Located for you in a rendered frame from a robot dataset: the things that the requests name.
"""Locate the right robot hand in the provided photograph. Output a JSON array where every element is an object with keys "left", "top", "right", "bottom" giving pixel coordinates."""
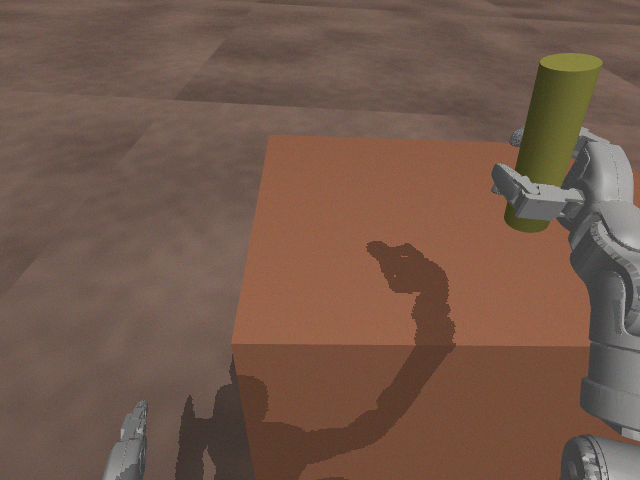
[{"left": 491, "top": 126, "right": 634, "bottom": 231}]

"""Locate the right robot arm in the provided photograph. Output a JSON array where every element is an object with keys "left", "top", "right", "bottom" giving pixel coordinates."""
[{"left": 559, "top": 201, "right": 640, "bottom": 480}]

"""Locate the left robot hand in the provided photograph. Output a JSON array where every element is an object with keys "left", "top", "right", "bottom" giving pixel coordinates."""
[{"left": 102, "top": 400, "right": 148, "bottom": 480}]

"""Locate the can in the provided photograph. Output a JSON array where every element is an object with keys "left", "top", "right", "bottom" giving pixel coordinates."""
[{"left": 504, "top": 53, "right": 603, "bottom": 233}]

